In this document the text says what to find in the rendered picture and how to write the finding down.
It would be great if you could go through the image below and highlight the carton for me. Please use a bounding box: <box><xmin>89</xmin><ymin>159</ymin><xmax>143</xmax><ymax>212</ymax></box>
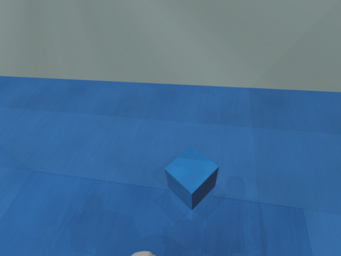
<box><xmin>165</xmin><ymin>145</ymin><xmax>219</xmax><ymax>210</ymax></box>

